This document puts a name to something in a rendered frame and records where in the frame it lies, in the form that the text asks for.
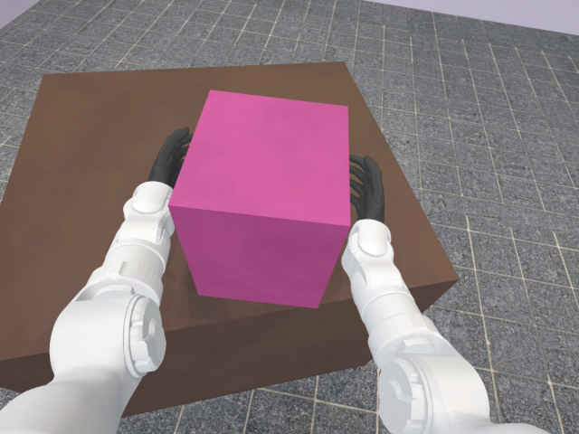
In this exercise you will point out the robot right forearm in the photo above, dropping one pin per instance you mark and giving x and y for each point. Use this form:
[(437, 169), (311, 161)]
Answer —
[(393, 321)]

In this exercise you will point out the carton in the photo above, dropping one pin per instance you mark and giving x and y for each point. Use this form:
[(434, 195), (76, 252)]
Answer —
[(261, 205)]

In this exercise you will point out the right robot upper arm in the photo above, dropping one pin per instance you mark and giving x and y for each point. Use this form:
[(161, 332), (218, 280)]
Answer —
[(437, 394)]

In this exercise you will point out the right robot hand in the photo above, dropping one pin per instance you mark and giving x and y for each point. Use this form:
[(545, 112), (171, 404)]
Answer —
[(370, 204)]

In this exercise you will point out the left robot upper arm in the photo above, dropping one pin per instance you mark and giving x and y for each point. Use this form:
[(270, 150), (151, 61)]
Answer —
[(101, 349)]

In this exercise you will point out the left robot hand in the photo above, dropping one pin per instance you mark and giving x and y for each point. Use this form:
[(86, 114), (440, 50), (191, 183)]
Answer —
[(168, 163)]

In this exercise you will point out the pedestal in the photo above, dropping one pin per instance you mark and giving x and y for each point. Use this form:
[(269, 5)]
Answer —
[(91, 139)]

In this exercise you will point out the robot left forearm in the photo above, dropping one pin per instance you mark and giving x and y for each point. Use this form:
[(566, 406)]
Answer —
[(137, 257)]

